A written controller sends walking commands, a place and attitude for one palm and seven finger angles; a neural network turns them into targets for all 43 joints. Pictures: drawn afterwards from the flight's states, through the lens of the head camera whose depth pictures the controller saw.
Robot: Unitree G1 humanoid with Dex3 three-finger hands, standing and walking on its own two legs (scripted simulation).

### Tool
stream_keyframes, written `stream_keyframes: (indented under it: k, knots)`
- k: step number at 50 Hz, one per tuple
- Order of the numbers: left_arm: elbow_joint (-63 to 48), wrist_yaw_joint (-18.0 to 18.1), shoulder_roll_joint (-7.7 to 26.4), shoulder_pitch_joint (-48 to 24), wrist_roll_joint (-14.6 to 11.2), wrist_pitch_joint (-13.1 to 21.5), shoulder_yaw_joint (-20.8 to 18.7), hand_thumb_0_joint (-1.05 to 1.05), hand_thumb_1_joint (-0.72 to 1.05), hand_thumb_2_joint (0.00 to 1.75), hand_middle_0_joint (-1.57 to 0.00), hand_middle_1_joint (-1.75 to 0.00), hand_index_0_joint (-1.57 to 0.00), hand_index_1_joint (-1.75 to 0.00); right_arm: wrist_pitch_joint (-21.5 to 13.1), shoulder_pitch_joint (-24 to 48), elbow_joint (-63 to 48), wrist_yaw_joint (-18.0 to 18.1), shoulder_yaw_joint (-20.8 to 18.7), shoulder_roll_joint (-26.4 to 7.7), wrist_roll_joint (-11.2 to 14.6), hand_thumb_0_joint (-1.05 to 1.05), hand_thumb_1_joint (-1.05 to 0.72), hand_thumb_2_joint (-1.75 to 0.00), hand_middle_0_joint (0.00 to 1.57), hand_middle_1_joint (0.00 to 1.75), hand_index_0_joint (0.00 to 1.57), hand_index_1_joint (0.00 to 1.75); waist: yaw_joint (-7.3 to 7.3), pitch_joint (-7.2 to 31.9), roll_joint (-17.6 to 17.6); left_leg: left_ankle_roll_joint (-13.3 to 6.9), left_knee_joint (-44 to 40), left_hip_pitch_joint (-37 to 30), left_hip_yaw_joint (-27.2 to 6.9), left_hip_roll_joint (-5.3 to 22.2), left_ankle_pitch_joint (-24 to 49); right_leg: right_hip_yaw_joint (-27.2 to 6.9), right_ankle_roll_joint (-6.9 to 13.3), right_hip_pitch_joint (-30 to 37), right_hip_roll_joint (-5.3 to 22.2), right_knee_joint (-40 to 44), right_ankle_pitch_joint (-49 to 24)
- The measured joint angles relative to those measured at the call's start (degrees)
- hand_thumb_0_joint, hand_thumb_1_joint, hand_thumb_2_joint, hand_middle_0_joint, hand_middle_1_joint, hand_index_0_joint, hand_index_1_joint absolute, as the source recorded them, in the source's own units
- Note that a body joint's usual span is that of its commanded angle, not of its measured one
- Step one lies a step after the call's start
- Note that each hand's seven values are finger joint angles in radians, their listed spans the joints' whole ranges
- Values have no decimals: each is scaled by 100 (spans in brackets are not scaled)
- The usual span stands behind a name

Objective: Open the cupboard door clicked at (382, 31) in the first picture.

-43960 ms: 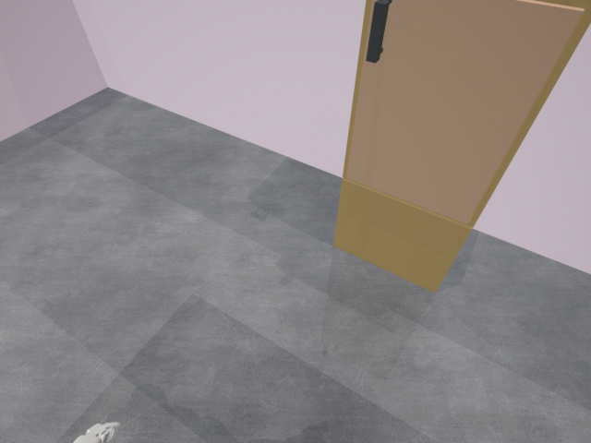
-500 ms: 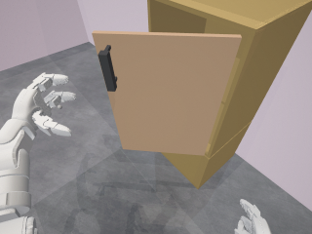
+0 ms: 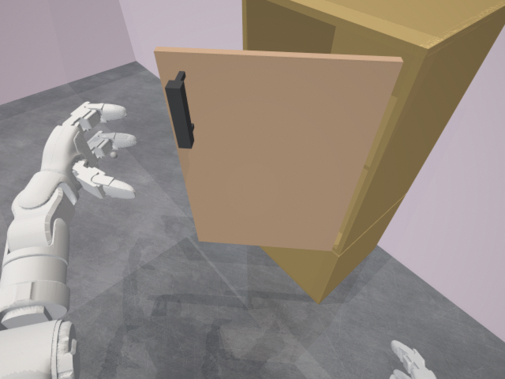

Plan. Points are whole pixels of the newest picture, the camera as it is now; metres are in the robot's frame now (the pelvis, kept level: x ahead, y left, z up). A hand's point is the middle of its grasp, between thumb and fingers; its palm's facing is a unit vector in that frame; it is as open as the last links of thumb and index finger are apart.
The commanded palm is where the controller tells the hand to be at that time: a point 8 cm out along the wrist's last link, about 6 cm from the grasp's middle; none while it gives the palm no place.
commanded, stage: move the hooked fingers beside the handle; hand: left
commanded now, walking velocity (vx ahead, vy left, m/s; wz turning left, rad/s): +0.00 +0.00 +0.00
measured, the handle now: (183, 110) +0.53 +0.16 +0.15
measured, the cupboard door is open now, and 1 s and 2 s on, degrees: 44 44 44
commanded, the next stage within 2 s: slide the fingers in behind the handle in 1.48 s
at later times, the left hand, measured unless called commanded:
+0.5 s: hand (144, 126) +0.46 +0.21 +0.17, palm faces +0.00 -1.00 +0.02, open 14.0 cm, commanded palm +0.44 +0.26 +0.16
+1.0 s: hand (141, 124) +0.48 +0.22 +0.16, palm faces +0.02 -1.00 +0.01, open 14.0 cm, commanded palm +0.46 +0.27 +0.16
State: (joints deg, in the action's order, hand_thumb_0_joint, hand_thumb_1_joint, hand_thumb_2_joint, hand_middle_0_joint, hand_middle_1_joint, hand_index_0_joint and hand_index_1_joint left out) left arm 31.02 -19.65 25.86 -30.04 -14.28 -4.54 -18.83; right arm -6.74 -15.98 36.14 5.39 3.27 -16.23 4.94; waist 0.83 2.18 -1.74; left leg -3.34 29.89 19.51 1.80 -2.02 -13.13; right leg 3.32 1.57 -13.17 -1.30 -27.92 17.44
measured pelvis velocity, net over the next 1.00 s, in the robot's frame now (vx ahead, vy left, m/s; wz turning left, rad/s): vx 0.01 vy -0.02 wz -0.04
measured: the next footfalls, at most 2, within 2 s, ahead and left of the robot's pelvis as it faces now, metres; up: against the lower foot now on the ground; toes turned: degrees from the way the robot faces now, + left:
none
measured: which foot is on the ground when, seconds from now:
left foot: down 0.00-1.00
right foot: down 0.00-1.00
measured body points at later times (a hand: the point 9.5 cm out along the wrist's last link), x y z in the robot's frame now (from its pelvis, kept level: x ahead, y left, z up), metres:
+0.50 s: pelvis +0.01 -0.02 +0.00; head +0.04 -0.02 +0.44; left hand +0.46 +0.26 +0.17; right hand +0.05 -0.29 -0.12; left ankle +0.03 +0.08 -0.74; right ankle -0.03 -0.10 -0.74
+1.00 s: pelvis +0.01 -0.02 -0.01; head +0.07 -0.02 +0.44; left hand +0.48 +0.27 +0.16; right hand +0.04 -0.30 -0.12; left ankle +0.03 +0.08 -0.74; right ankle -0.03 -0.10 -0.74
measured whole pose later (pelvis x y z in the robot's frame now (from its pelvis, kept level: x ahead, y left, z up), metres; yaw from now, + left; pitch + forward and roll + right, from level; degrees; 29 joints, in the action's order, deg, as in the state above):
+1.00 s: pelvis +0.01 -0.02 -0.01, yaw -2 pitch +10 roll -1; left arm 63.0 -22.5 35.6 -48.6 -9.8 9.2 -25.7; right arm 1.0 -21.9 36.9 4.2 1.7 -17.4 4.1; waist 6.0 3.8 -1.2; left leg -1.9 35.2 29.1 2.6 0.6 -16.2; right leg 2.3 3.1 -23.0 -3.7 -32.4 19.6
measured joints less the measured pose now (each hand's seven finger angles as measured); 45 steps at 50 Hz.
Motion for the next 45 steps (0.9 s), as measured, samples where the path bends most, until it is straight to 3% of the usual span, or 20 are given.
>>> stream_keyframes:
  k: [4,10,18,26,34,40,45]
  knots:
    - [210,44,-51,-181,13,73,42,-1,-50,30,-29,-120,-30,-120,51,12,38,-17,3,2,-19,1,-90,-89,20,30,20,30,25,35,-7,-3,-20,13,7,-3,12,-7,-3,-22,3,5,-7]
    - [1154,166,134,-828,184,119,52,-1,-50,29,-30,-120,-30,-120,145,3,80,-15,32,27,-25,1,-90,-89,20,30,20,30,139,-18,50,25,61,188,-30,22,15,32,30,-193,-21,-85,9]
    - [1934,84,291,-1415,241,710,-36,-1,-50,30,-29,-120,-30,-120,198,-266,266,-46,-29,-59,-80,1,-90,-89,20,30,20,30,269,-16,40,70,151,386,-21,77,-32,18,73,-398,-72,-164,41]
    - [2839,-76,660,-1741,353,823,-341,-1,-50,30,-30,-120,-30,-120,423,-547,271,-79,-113,-154,-75,1,-90,-89,20,30,20,30,457,94,28,113,289,569,65,174,-154,-77,119,-621,-156,-303,122]
    - [2977,-135,822,-1903,409,1256,-462,-1,-50,30,-29,-120,-30,-120,564,-695,321,-87,-180,-171,-84,1,-90,-89,20,30,20,30,514,59,56,159,414,761,36,233,-217,-53,166,-787,-216,-374,162]
    - [3362,-287,958,-2149,413,1131,-439,-1,-50,30,-29,-120,-30,-120,664,-675,287,-95,-179,-191,-77,0,-90,-89,20,30,20,30,558,143,14,161,464,877,35,250,-253,-55,170,-892,-233,-394,179]
    - [3402,-302,999,-1975,446,1148,-644,-1,-50,30,-30,-120,-30,-120,735,-636,121,-111,-168,-181,-94,0,-90,-89,20,30,20,30,561,177,-7,151,473,929,96,264,-274,-118,157,-975,-240,-425,187]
